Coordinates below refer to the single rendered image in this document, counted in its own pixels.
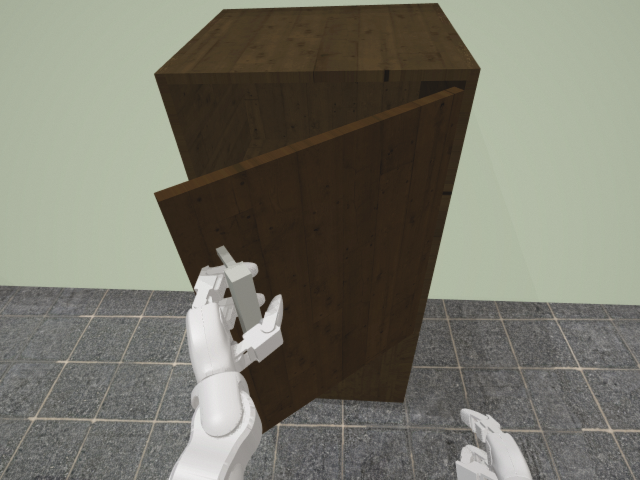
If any right robot hand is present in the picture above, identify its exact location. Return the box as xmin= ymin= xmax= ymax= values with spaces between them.
xmin=455 ymin=408 xmax=533 ymax=480

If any left robot forearm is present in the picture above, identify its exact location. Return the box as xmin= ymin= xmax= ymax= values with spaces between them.
xmin=168 ymin=371 xmax=262 ymax=480

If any cupboard door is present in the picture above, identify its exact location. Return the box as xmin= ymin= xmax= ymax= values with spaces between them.
xmin=154 ymin=87 xmax=464 ymax=434

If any handle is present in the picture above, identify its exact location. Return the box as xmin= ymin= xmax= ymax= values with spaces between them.
xmin=216 ymin=245 xmax=262 ymax=334

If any left robot hand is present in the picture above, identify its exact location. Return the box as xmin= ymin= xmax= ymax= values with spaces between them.
xmin=186 ymin=262 xmax=283 ymax=384

